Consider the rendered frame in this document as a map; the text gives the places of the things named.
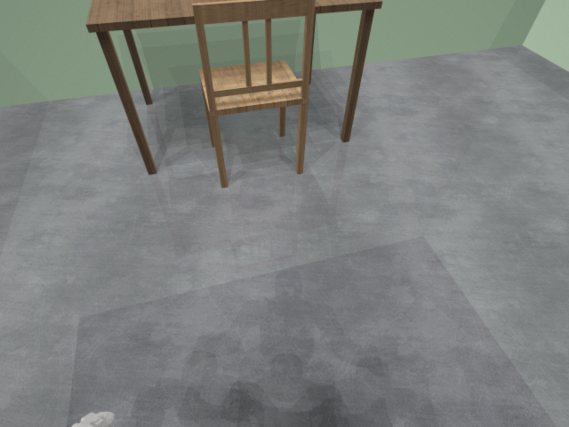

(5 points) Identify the table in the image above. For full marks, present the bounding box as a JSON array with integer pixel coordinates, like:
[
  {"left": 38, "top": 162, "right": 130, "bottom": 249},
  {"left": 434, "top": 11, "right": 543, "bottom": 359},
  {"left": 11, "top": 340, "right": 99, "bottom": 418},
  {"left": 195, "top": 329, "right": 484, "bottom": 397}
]
[{"left": 86, "top": 0, "right": 382, "bottom": 175}]

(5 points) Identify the chair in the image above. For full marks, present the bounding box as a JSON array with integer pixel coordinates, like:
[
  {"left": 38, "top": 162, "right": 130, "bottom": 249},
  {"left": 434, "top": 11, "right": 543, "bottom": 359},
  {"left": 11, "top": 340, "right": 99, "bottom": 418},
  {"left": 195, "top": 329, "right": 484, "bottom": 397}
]
[{"left": 192, "top": 0, "right": 316, "bottom": 188}]

